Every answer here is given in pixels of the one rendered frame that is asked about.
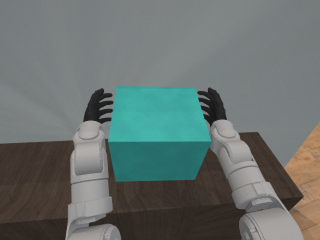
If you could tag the pedestal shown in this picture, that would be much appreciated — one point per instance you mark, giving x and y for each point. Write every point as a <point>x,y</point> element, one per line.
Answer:
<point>35,191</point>

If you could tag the robot right forearm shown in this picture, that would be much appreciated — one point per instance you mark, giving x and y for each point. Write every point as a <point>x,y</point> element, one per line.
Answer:
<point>250,191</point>

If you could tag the robot left hand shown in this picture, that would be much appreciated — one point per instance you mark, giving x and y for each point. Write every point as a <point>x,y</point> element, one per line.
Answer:
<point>93,111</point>

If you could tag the robot left forearm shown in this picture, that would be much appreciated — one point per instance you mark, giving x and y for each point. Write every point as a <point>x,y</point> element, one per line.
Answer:
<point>90,200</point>

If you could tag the carton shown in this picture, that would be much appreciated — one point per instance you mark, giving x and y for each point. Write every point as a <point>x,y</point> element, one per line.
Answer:
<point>157,134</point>

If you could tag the robot right hand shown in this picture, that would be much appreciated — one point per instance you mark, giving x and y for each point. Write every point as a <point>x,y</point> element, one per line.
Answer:
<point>216,108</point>

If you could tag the left robot upper arm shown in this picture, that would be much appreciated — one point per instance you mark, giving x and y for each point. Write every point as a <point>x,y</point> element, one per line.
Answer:
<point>96,232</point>

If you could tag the right robot upper arm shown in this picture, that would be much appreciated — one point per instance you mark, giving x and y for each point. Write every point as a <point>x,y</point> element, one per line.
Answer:
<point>268,224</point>

